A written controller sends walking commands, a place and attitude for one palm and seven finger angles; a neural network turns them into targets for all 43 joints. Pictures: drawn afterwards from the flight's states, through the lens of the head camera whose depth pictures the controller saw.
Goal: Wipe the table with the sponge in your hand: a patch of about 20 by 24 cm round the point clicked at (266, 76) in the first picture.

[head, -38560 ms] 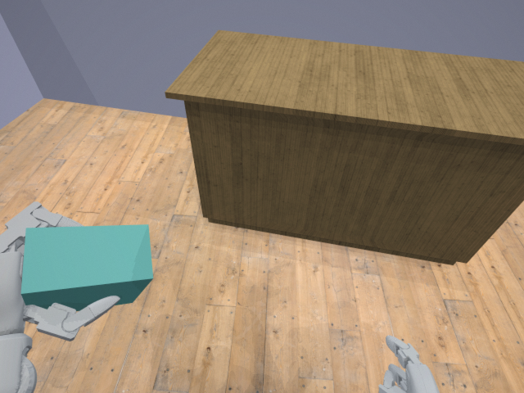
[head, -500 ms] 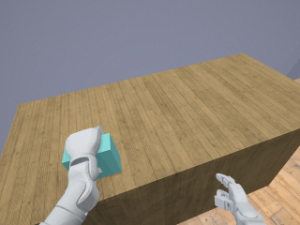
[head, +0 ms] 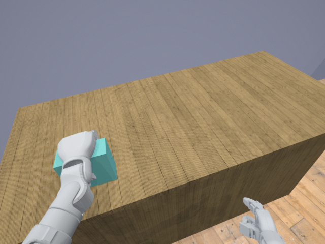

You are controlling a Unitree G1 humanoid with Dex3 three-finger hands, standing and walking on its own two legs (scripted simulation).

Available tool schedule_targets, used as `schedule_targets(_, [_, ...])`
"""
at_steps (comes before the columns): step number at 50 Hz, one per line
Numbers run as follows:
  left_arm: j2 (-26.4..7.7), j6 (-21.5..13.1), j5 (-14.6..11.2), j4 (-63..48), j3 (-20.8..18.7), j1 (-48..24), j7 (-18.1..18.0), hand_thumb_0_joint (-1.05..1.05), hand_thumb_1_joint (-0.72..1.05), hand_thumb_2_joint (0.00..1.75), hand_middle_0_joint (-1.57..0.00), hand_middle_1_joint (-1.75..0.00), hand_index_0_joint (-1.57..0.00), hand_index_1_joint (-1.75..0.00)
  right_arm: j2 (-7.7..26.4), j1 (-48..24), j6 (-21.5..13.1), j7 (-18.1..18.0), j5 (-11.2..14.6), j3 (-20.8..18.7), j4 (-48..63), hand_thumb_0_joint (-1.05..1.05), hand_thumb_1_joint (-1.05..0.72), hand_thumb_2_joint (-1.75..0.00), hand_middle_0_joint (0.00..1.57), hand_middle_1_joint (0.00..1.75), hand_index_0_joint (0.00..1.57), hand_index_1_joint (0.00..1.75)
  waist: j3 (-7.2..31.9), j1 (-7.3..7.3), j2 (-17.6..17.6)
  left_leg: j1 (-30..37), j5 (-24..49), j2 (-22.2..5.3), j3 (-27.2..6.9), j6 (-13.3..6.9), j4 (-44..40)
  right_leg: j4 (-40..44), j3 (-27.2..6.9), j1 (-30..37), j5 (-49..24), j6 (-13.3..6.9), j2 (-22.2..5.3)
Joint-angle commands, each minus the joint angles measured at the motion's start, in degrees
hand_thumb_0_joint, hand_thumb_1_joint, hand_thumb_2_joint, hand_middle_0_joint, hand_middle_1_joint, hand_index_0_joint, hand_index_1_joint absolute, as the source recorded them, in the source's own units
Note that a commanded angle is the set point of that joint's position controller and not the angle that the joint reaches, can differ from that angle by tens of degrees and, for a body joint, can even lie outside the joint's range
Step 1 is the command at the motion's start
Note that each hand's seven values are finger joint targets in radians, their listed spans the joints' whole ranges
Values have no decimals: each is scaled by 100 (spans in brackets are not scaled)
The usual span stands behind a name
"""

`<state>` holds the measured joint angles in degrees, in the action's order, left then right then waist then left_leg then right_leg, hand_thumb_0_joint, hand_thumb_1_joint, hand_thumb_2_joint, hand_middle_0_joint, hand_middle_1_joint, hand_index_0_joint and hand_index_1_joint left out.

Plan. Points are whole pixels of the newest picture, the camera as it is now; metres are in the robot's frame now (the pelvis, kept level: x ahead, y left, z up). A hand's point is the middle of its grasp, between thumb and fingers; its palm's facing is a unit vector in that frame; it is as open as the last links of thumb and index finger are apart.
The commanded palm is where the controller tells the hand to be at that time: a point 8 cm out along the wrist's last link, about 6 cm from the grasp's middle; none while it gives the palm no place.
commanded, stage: wipe forward along the middle lane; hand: left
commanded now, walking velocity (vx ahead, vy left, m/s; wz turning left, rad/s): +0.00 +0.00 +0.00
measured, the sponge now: (90, 169) +0.30 +0.25 +0.02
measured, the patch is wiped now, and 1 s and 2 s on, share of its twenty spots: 1.00 1.00 1.00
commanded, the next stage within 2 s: slide back across to the first lane in 1.32 s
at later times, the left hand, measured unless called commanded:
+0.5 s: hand (85, 146) +0.35 +0.27 +0.06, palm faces -0.06 -0.04 -1.00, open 10.2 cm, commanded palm +0.33 +0.27 +0.09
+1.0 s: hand (84, 130) +0.41 +0.30 +0.06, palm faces -0.09 -0.03 -1.00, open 10.1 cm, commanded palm +0.39 +0.30 +0.09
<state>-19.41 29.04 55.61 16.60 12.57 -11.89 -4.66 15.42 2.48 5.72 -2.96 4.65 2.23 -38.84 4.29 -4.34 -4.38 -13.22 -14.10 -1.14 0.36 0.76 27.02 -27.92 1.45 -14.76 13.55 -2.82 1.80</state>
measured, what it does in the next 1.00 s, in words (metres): stands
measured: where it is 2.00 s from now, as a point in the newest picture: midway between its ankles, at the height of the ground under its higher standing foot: outside the picture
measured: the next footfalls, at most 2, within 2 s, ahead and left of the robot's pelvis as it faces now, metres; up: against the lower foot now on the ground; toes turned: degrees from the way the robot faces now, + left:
none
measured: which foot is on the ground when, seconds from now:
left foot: down 0.00-1.00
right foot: down 0.00-1.00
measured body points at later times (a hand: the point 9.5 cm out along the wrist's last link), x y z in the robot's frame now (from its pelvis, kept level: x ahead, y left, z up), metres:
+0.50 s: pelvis -0.01 +0.00 +0.00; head -0.01 -0.02 +0.45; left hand +0.35 +0.27 +0.11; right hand +0.17 -0.24 -0.11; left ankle +0.00 +0.13 -0.74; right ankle +0.01 -0.09 -0.74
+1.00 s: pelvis +0.00 +0.02 +0.00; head +0.03 +0.01 +0.45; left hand +0.41 +0.30 +0.11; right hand +0.13 -0.24 -0.13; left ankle +0.00 +0.13 -0.74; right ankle +0.01 -0.09 -0.74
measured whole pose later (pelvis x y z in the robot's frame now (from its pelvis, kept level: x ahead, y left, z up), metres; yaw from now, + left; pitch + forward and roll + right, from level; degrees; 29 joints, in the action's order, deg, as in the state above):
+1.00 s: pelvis +0.00 +0.02 +0.00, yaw +0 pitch +9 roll -1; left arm -24.8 17.0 57.4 50.7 5.6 -38.5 -8.2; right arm 15.7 10.9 5.8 -4.1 4.5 0.9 -41.5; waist 6.1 0.5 -2.7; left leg -24.6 -14.7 -0.5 0.0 -0.4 30.4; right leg -28.3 1.7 -24.5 12.7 -1.4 1.2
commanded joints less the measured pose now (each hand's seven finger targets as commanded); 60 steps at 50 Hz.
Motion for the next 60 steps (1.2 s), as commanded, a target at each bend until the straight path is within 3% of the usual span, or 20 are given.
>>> schedule_targets(1, [-631,-140,77,-181,-322,-1212,-81,0,10,130,-120,-160,-120,-160,605,-1044,-331,-55,0,-237,963,0,-90,-90,20,30,20,30,753,64,760,-109,611,333,-50,-270,-191,533,-484,347,-812,-67,-73])
schedule_targets(2, [-839,-179,82,-160,-502,-1393,-109,0,10,130,-120,-160,-120,-160,642,-956,-333,-59,-5,-265,936,0,-90,-90,20,30,20,30,755,69,751,-126,543,326,-70,-270,-201,536,-512,310,-714,-88,-53])
schedule_targets(6, [-861,-253,88,325,-498,-1598,-131,0,10,130,-120,-160,-120,-160,656,-826,-334,-121,7,-264,889,0,-90,-90,20,30,20,30,722,112,974,-310,458,333,-25,-281,-150,532,-468,269,-721,-30,-88])
schedule_targets(7, [-1141,-282,104,400,-737,-1773,-163,0,10,130,-120,-160,-120,-160,704,-771,-331,-138,1,-291,815,0,-90,-90,20,30,20,30,740,113,957,-302,418,322,-37,-273,-151,538,-525,232,-663,-49,-74])
schedule_targets(10, [-808,-309,128,757,-437,-1843,-162,0,10,130,-120,-160,-120,-160,662,-716,-315,-140,30,-277,844,0,-90,-90,20,30,20,30,642,137,832,-411,325,325,-50,-265,-157,517,-363,62,-410,-49,-76])
schedule_targets(12, [-1052,-364,140,828,-619,-2181,-191,0,10,130,-120,-160,-120,-160,707,-646,-308,-159,27,-304,790,0,-90,-90,20,30,20,30,763,157,883,-396,243,310,-55,-268,-159,554,-416,28,-271,-56,-72])
schedule_targets(18, [-1129,-539,156,1176,-642,-2507,-240,0,10,130,-120,-160,-120,-160,695,-472,-296,-198,29,-318,790,0,-90,-90,20,30,20,30,1009,199,764,-512,299,316,-29,-284,-79,477,-357,100,-422,-30,-103])
schedule_targets(25, [-1317,-683,229,1842,-679,-3190,-310,0,10,130,-120,-160,-120,-160,714,-273,-291,-224,40,-304,687,0,-90,-90,20,30,20,30,773,332,764,-671,3,277,-56,-279,-128,552,-290,-258,117,-4,-112])
schedule_targets(26, [-1237,-726,228,1839,-591,-3368,-315,0,10,130,-120,-160,-120,-160,712,-228,-300,-227,32,-301,688,0,-90,-90,20,30,20,30,918,366,801,-657,45,275,-37,-283,-113,521,-274,-214,23,9,-121])
schedule_targets(27, [-1553,-774,213,1876,-912,-3356,-349,0,10,130,-120,-160,-120,-160,734,-186,-309,-233,29,-323,655,0,-90,-90,20,30,20,30,1044,288,693,-663,112,273,-60,-280,-120,514,-336,-127,-55,-22,-108])
schedule_targets(29, [-1248,-812,236,2016,-600,-3472,-356,0,10,130,-120,-160,-120,-160,699,-133,-298,-222,39,-320,679,0,-90,-90,20,30,20,30,1038,381,700,-675,148,268,-33,-285,-87,488,-247,-173,-135,8,-130])
schedule_targets(32, [-1599,-878,234,2248,-904,-3685,-390,0,10,130,-120,-160,-120,-160,753,-34,-290,-231,21,-328,586,0,-90,-90,20,30,20,30,1155,377,789,-718,183,244,-71,-293,-87,493,-304,-140,-201,-3,-119])
schedule_targets(34, [-1428,-917,286,2382,-662,-3888,-389,0,10,130,-120,-160,-120,-160,728,55,-288,-229,27,-329,598,0,-90,-90,20,30,20,30,1146,474,793,-752,181,247,-45,-302,-56,468,-228,-184,-234,31,-138])
schedule_targets(38, [-1609,-1003,322,2611,-809,-4001,-426,0,10,130,-120,-160,-120,-160,763,227,-272,-216,-6,-364,532,0,-90,-90,20,30,20,30,1403,455,669,-713,411,234,-37,-313,-2,391,-205,-87,-534,12,-133])
schedule_targets(41, [-1592,-1023,367,2789,-775,-4088,-434,0,10,130,-120,-160,-120,-160,764,286,-247,-186,-3,-366,497,0,-90,-90,20,30,20,30,1383,501,652,-737,556,211,-37,-298,21,354,-200,-126,-804,7,-137])
schedule_targets(42, [-1769,-1045,333,2829,-1006,-4072,-452,0,10,130,-120,-160,-120,-160,790,319,-243,-185,-12,-374,471,0,-90,-90,20,30,20,30,1426,447,698,-767,626,210,-65,-299,-7,346,-207,-57,-869,-16,-120])
schedule_targets(45, [-1604,-1061,370,2941,-778,-4221,-452,0,10,130,-120,-160,-120,-160,780,400,-227,-165,-14,-382,467,0,-90,-90,20,30,20,30,1385,534,628,-756,664,200,-40,-303,22,326,-154,-137,-948,6,-132])
schedule_targets(52, [-1962,-1160,386,3173,-1093,-4363,-460,0,10,130,-120,-160,-120,-160,833,564,-201,-151,-33,-424,370,0,-90,-90,20,30,20,30,1633,504,598,-734,1021,174,-68,-297,42,251,-145,-21,-1317,-28,-114])
schedule_targets(56, [-1748,-1165,466,3364,-821,-4672,-469,0,10,130,-120,-160,-120,-160,830,673,-190,-127,-40,-436,327,0,-90,-90,20,30,20,30,1441,662,552,-666,979,131,-68,-301,85,251,-72,-345,-1156,-14,-94])
schedule_targets(60, [-1959,-1230,484,3487,-959,-4803,-510,0,10,130,-120,-160,-120,-160,850,800,-184,-119,-66,-452,276,0,-90,-90,20,30,20,30,1601,674,501,-677,1083,124,-54,-298,135,213,-67,-298,-1278,-15,-93])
